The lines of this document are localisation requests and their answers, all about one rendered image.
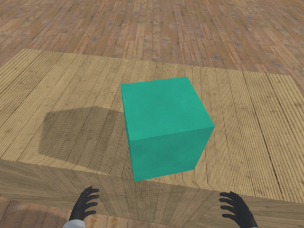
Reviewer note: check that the left robot hand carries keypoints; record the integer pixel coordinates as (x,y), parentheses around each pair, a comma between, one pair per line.
(79,208)

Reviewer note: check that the carton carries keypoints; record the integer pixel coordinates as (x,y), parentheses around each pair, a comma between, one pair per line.
(167,126)

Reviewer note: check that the right robot hand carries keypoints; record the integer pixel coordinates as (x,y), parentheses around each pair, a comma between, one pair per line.
(243,217)

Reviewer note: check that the pedestal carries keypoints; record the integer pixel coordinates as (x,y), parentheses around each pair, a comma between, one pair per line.
(62,130)

